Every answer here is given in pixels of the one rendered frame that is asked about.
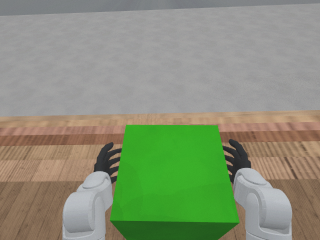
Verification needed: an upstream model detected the right robot forearm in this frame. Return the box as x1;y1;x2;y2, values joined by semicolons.
233;168;292;240

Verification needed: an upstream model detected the robot left hand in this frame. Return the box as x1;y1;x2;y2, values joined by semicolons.
93;142;122;184

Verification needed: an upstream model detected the left robot forearm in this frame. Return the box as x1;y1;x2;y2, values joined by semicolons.
62;171;113;240

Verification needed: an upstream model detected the carton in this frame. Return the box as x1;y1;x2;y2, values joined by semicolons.
110;124;240;240

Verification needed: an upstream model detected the robot right hand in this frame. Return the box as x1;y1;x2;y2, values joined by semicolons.
222;139;251;185

